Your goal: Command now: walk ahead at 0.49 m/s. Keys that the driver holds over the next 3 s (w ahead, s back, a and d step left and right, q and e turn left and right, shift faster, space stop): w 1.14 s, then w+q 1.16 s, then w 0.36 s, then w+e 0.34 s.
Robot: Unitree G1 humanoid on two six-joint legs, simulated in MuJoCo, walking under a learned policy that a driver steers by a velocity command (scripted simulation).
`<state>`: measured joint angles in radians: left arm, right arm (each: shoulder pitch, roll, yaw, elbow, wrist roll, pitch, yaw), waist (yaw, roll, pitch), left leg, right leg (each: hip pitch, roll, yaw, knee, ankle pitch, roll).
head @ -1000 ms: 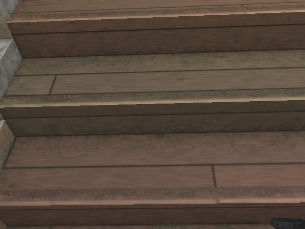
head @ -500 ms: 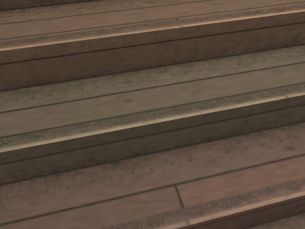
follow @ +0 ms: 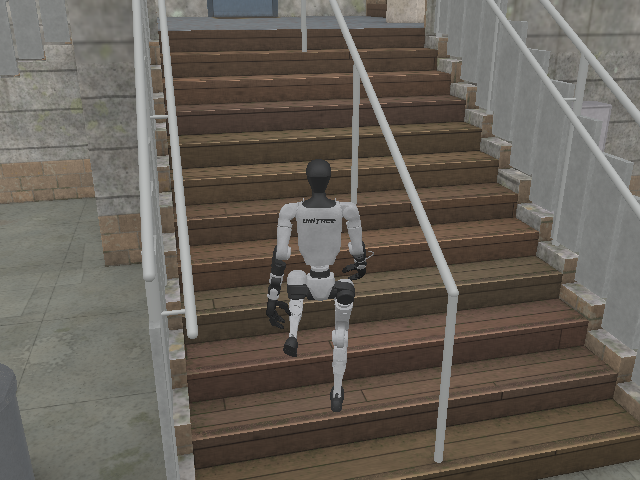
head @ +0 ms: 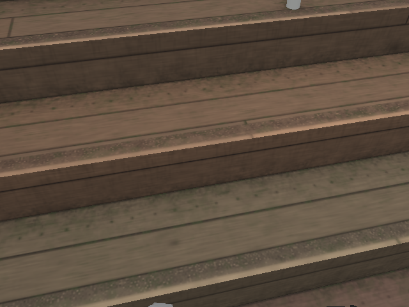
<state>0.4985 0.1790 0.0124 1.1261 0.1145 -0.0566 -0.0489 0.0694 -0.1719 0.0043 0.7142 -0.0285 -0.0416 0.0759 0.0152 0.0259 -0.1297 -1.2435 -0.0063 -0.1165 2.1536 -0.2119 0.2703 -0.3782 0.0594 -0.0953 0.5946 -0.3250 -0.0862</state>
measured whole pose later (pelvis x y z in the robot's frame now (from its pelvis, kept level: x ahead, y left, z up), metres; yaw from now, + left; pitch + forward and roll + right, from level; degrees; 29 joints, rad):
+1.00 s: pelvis +0.62 +0.04 +0.34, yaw +1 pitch +5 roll -2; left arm 0.53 0.13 -0.01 1.21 0.12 -0.05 -0.06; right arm 0.06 -0.14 0.02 0.80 -0.02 -0.05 0.07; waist -0.01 0.01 -0.10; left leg -1.42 0.02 -0.15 2.16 -0.16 0.27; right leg -0.30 0.08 -0.07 0.59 -0.37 -0.08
